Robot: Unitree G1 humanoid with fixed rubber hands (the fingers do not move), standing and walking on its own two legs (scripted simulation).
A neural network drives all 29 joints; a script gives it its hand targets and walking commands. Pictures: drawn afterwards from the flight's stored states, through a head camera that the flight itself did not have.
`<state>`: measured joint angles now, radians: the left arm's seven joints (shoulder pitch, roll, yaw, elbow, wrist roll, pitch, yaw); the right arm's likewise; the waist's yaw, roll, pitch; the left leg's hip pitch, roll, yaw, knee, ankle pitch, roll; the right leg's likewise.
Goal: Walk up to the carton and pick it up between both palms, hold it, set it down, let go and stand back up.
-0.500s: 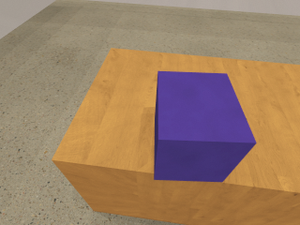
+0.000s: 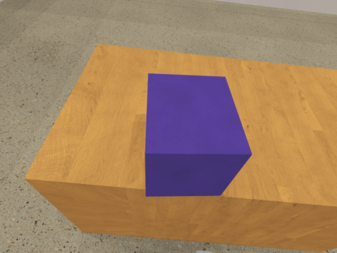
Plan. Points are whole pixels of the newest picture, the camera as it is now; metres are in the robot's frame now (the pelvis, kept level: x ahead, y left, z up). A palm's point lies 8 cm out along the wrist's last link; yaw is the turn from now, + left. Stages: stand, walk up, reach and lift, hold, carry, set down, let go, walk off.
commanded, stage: walk up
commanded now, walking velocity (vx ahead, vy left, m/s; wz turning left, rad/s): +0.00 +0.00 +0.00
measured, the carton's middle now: (185, 136) +0.42 -0.06 +0.01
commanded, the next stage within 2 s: none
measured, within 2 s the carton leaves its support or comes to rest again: neither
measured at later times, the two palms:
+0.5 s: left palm out of the picture +0.01 +0.11 -0.15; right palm out of the picture -0.03 -0.32 -0.16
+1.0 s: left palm out of the picture -0.04 +0.12 -0.15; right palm out of the picture -0.04 -0.28 -0.15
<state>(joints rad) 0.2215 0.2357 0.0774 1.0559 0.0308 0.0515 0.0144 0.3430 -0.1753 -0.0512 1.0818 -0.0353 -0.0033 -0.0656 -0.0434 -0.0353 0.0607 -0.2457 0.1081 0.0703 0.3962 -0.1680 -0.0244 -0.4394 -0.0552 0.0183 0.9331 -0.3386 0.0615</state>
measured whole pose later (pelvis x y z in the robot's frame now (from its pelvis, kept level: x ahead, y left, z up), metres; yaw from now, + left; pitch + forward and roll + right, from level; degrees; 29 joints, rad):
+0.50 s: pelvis +0.01 -0.10 -0.01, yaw +1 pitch +1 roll -1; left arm 0.28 0.12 -0.01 1.07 0.02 -0.03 0.04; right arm 0.32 -0.16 -0.03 1.14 0.00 0.04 -0.04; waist -0.02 0.05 0.03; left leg -0.21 0.02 0.01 0.57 -0.37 0.00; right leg -0.20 0.05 -0.09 0.39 -0.21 -0.07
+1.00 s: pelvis +0.00 -0.08 +0.00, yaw +0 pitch -1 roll +0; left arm 0.32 0.12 -0.01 1.17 0.00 -0.01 0.04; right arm 0.33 -0.10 0.02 1.18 -0.01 -0.02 -0.04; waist 0.01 -0.01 0.04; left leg -0.09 -0.04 0.05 0.34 -0.23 0.05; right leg -0.16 0.01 -0.06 0.37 -0.19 -0.03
